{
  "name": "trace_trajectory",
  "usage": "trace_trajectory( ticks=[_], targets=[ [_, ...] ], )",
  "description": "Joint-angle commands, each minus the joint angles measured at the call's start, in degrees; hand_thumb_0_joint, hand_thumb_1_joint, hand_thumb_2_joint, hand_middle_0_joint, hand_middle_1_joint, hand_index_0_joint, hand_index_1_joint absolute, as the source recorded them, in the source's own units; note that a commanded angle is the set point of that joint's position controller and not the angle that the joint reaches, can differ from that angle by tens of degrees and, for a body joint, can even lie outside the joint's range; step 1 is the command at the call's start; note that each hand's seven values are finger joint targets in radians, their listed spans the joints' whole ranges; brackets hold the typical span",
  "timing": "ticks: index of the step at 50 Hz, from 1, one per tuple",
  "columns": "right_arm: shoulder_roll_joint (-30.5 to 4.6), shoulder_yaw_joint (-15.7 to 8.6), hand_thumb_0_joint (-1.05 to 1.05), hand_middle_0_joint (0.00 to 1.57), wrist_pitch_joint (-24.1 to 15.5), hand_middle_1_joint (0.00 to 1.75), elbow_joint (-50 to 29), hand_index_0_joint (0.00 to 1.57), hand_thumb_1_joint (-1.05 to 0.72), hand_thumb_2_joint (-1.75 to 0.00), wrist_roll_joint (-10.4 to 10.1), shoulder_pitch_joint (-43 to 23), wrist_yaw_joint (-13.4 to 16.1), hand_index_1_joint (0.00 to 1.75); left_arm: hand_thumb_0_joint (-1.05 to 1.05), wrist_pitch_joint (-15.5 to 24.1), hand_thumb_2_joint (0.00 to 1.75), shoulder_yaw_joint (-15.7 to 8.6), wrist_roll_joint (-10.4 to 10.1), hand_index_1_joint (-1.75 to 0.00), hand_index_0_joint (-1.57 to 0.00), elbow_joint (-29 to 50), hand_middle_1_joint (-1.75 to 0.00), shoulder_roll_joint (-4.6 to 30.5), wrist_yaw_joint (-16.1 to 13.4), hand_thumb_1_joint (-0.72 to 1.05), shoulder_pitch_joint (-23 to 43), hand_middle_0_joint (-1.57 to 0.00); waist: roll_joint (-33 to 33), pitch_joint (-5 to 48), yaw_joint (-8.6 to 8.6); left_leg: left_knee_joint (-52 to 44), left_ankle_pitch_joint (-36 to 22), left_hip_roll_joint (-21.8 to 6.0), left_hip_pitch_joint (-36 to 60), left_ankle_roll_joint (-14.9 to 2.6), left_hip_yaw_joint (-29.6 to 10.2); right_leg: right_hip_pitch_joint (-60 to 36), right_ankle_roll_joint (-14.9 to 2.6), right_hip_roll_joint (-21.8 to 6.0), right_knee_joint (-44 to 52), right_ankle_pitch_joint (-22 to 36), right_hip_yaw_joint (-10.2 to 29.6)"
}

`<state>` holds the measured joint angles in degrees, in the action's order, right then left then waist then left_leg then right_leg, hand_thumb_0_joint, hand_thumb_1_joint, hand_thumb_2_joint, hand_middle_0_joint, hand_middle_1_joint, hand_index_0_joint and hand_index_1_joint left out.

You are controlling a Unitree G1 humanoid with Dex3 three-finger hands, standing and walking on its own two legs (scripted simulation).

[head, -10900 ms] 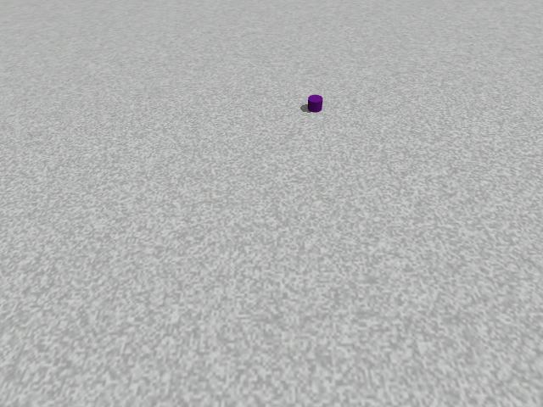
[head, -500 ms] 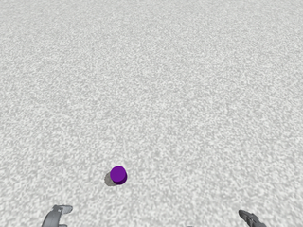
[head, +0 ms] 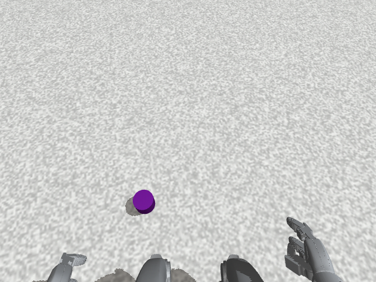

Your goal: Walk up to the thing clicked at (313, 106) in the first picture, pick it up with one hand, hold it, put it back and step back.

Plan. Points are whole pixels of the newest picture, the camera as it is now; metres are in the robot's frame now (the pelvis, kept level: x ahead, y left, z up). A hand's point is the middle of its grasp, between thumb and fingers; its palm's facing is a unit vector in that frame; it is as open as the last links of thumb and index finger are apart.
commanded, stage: rise first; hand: left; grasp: from above
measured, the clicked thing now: (144, 201) +0.48 +0.22 -0.65
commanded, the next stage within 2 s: none
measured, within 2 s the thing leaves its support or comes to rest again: neither
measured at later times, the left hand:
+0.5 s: hand (106, 243) +0.26 +0.27 -0.32, palm faces -0.43 -0.42 -0.80, open 14.1 cm
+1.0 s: hand (120, 217) +0.36 +0.27 -0.44, palm faces -0.47 -0.06 -0.88, open 14.1 cm
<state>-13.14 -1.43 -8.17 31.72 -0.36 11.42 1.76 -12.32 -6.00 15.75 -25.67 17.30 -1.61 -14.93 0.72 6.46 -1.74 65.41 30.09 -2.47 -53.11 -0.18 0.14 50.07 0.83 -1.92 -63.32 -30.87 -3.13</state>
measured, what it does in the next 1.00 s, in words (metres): lowers itself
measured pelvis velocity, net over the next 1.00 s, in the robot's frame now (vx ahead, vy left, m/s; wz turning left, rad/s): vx -0.09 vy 0.00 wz -0.10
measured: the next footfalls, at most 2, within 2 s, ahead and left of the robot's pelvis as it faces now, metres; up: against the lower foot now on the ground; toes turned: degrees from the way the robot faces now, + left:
none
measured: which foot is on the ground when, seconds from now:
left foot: down 0.00-1.00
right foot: down 0.00-1.00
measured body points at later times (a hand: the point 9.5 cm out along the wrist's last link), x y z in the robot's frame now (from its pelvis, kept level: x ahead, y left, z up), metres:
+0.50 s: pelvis -0.06 -0.01 -0.18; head +0.13 -0.01 +0.23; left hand +0.28 +0.29 -0.27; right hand +0.11 -0.28 -0.31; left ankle +0.01 +0.11 -0.65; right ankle -0.01 -0.13 -0.65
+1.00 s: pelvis -0.09 +0.00 -0.29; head +0.13 +0.04 +0.09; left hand +0.38 +0.27 -0.39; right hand -0.05 -0.28 -0.41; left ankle +0.01 +0.11 -0.65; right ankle -0.01 -0.13 -0.65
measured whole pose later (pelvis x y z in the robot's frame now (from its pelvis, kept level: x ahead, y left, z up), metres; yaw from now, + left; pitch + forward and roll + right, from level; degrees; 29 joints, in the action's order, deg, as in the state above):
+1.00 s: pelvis -0.09 +0.00 -0.29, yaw -6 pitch +35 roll -7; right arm -15.0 -1.4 -2.6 43.2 3.5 9.7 -3.9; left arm 11.9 -4.9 66.2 -69.6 39.0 -14.6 45.7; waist 0.2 5.8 -8.9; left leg 125.6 37.0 -3.5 -123.9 -1.5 -4.5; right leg 118.8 0.6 -1.4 -122.6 -38.4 -4.2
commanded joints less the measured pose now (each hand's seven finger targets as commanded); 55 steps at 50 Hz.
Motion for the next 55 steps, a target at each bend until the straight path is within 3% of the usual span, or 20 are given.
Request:
trace_trajectory(
  ticks=[1,4,7,9,10,15,17,20,21,23,26,28,30,38,41,43,46,50,52,55],
  targets=[
    [-8.99,-3.77,0.00,0.20,-3.66,0.30,-7.31,0.20,-0.88,-0.90,-0.15,0.62,0.64,0.30,0.00,1.88,0.96,-3.97,2.49,-1.08,-0.06,8.62,-1.09,10.86,-1.24,-0.54,0.94,-0.06,3.65,14.49,-0.81,-4.64,-19.23,1.05,9.73,-0.07,-1.63,-0.67,-1.82,2.36,3.46,16.17,0.52],
    [-9.27,-3.31,0.00,0.20,-4.58,0.30,-6.31,0.20,-0.88,-0.90,0.11,-0.62,0.41,0.30,0.00,4.25,0.95,-3.76,5.40,-1.09,-0.07,3.68,-1.10,12.11,-1.49,-0.54,7.16,-0.06,3.38,13.20,-1.79,0.02,-16.16,0.89,3.17,-0.04,-2.49,6.98,-2.00,2.31,-2.40,12.91,0.56],
    [-9.82,-3.84,0.00,0.20,-5.52,0.30,-5.55,0.20,-0.88,-0.90,0.35,-1.01,-0.08,0.30,0.00,8.11,0.96,-4.60,9.07,-1.09,-0.06,0.09,-1.10,13.79,-2.14,-0.55,11.90,-0.05,2.67,16.56,-1.55,6.42,-11.89,1.78,-3.51,-0.41,-1.53,12.44,-1.86,2.10,-7.66,10.82,1.26],
    [-10.21,-3.94,0.00,0.20,-6.09,0.30,-5.09,0.20,-0.87,-0.89,0.25,-1.30,-0.66,0.30,0.00,10.55,0.96,-2.07,11.22,-1.10,-0.06,-0.27,-1.11,12.29,-2.26,-0.53,13.69,-0.05,3.74,20.34,-1.16,9.36,-10.81,1.91,-5.53,-0.40,-1.57,16.22,-2.05,2.09,-11.43,9.78,1.42],
    [-10.80,-4.17,0.00,0.20,-6.26,0.30,-4.71,0.20,-0.88,-0.90,0.13,-1.28,-0.87,0.30,0.00,11.70,0.97,-2.08,12.38,-1.10,-0.06,-0.39,-1.10,13.01,-2.57,-0.55,15.44,-0.06,3.75,22.60,-1.35,10.64,-11.07,1.80,-6.24,-0.27,-2.17,17.98,-2.12,2.04,-13.45,9.75,1.35],
    [-12.22,-5.01,0.00,0.20,-5.75,0.30,-2.13,0.20,-0.89,-0.90,-0.26,-1.97,-1.50,0.30,0.00,15.86,1.00,-4.70,18.94,-1.11,-0.06,-3.41,-1.11,20.87,-5.15,-0.57,25.12,-0.06,5.83,28.36,-0.06,18.82,-10.36,1.70,-13.79,-0.17,-2.32,26.69,-2.26,2.00,-21.56,9.26,1.59],
    [-12.39,-5.05,0.00,0.20,-5.07,0.30,-1.08,0.20,-0.90,-0.90,-0.44,-1.90,-1.67,0.30,0.00,16.54,1.01,-4.68,21.51,-1.11,-0.06,-6.83,-1.11,21.38,-6.47,-0.59,27.74,-0.06,4.98,30.06,-0.26,21.58,-9.59,1.80,-17.30,-0.42,-2.31,28.97,-2.29,2.04,-23.76,8.88,1.49],
    [-12.81,-5.44,0.00,0.20,-4.09,0.30,0.34,0.20,-0.89,-0.90,-0.65,-1.11,-2.00,0.30,0.00,16.88,1.02,-6.34,24.86,-1.11,-0.05,-8.51,-1.11,25.37,-8.01,-0.58,33.33,-0.05,6.08,35.42,1.00,25.70,-11.61,1.85,-19.30,-0.51,-1.46,31.01,-2.44,2.16,-26.72,9.97,1.59],
    [-12.75,-5.54,0.00,0.20,-3.79,0.30,0.89,0.20,-0.89,-0.90,-0.48,-0.64,-2.21,0.30,0.00,16.93,1.03,-4.93,25.64,-1.11,-0.05,-10.72,-1.11,24.34,-8.13,-0.59,36.72,-0.06,5.01,35.45,-0.32,27.19,-10.12,1.88,-21.94,-0.66,-1.45,31.98,-2.30,2.11,-27.28,9.25,1.44],
    [-12.31,-5.61,0.00,0.20,-3.40,0.30,2.26,0.20,-0.88,-0.90,-0.25,0.14,-2.40,0.30,0.00,17.42,1.03,-3.03,27.66,-1.11,-0.05,-15.09,-1.11,23.88,-8.14,-0.58,42.40,-0.05,2.48,34.91,-1.03,30.46,-6.69,1.91,-27.27,-1.11,-0.65,33.07,-2.04,2.30,-27.86,6.93,1.66],
    [-12.64,-6.11,0.00,0.20,-2.87,0.30,3.72,0.20,-0.86,-0.89,0.40,1.31,-2.54,0.30,0.00,19.33,1.04,-4.45,30.49,-1.10,-0.04,-17.56,-1.09,30.25,-8.10,-0.56,51.87,-0.05,0.74,37.75,-1.33,34.81,-2.51,1.85,-33.22,-1.42,-0.12,33.41,-1.68,2.38,-29.60,3.02,2.28],
    [-12.61,-6.00,0.00,0.20,-2.53,0.30,4.44,0.20,-0.87,-0.90,0.75,1.87,-2.80,0.30,0.00,20.74,1.05,-2.49,32.54,-1.09,-0.04,-20.14,-1.08,29.57,-8.02,-0.57,56.15,-0.05,0.46,37.91,-2.47,36.76,-0.56,1.82,-35.47,-1.53,-0.10,35.29,-1.73,2.50,-30.95,0.95,1.81],
    [-12.64,-5.88,0.00,0.20,-2.01,0.30,5.42,0.20,-0.87,-0.90,1.05,2.53,-2.82,0.30,0.00,22.05,1.05,-3.57,34.54,-1.08,-0.05,-22.87,-1.07,32.36,-8.67,-0.57,58.90,-0.05,-0.05,38.49,-2.12,38.88,0.10,1.79,-37.62,-1.73,0.10,36.01,-1.64,2.73,-31.74,-0.31,2.07],
    [-13.67,-5.00,0.00,0.20,1.30,0.30,7.45,0.20,-0.89,-0.90,2.15,5.04,-3.74,0.30,0.00,24.05,1.04,-3.66,43.83,-1.07,-0.05,-29.75,-1.07,36.38,-11.71,-0.56,68.83,-0.05,7.76,38.92,-2.81,40.98,1.75,1.35,-38.06,-1.01,-1.96,46.83,-3.13,3.34,-40.26,-1.45,-1.80],
    [-13.65,-4.67,0.00,0.20,2.81,0.30,8.00,0.20,-0.90,-0.90,2.63,6.06,-4.28,0.30,0.00,23.91,1.04,-2.44,46.30,-1.06,-0.06,-33.49,-1.06,35.19,-13.17,-0.57,70.14,-0.05,8.91,37.42,-3.91,42.57,0.48,1.37,-38.91,-0.99,-2.47,49.72,-3.25,3.36,-42.57,-0.03,-2.67],
    [-14.18,-4.68,0.00,0.20,3.60,0.30,8.48,0.20,-0.91,-0.90,2.98,6.43,-4.53,0.30,0.00,24.11,1.02,-2.91,47.63,-1.05,-0.06,-32.84,-1.06,37.17,-14.10,-0.56,73.83,-0.06,10.06,38.65,-4.38,43.35,-0.77,1.15,-37.36,-0.86,-3.08,51.50,-3.34,3.32,-44.03,1.06,-3.10],
    [-14.61,-4.61,0.00,0.20,4.41,0.30,8.88,0.20,-0.91,-0.90,3.52,6.61,-4.92,0.30,0.00,24.39,1.03,-1.63,49.44,-1.03,-0.06,-35.67,-1.04,36.62,-14.87,-0.56,75.47,-0.06,11.29,34.97,-5.74,44.04,2.01,1.03,-39.20,-0.75,-3.89,55.81,-3.35,3.23,-45.75,-1.06,-3.73],
    [-14.74,-3.80,0.00,0.20,5.16,0.30,9.56,0.20,-0.91,-0.91,4.43,7.48,-5.68,0.30,0.00,25.38,1.02,-0.86,51.91,-1.01,-0.07,-36.79,-1.01,37.79,-15.83,-0.56,80.31,-0.07,12.83,35.83,-7.35,46.79,0.77,1.11,-39.49,-0.76,-3.83,57.02,-3.31,3.07,-47.81,0.28,-3.76],
    [-15.16,-3.80,0.00,0.20,5.39,0.30,9.90,0.20,-0.91,-0.91,4.70,7.39,-5.76,0.30,0.00,26.08,1.04,-1.24,53.28,-1.02,-0.06,-36.57,-1.02,39.49,-16.46,-0.57,83.27,-0.06,14.75,36.92,-7.26,47.14,0.95,1.01,-38.83,-0.47,-4.34,59.09,-3.46,3.05,-49.29,-0.09,-4.11],
    [-15.18,-3.35,0.00,0.20,5.70,0.30,10.24,0.20,-0.91,-0.91,5.33,7.49,-6.10,0.30,0.00,26.71,1.03,0.01,54.76,-1.02,-0.06,-40.09,-1.02,38.59,-17.25,-0.56,84.12,-0.06,13.87,34.92,-8.48,48.77,2.39,1.08,-41.07,-0.63,-4.33,60.73,-3.37,3.08,-49.96,-0.96,-4.33]
  ],
)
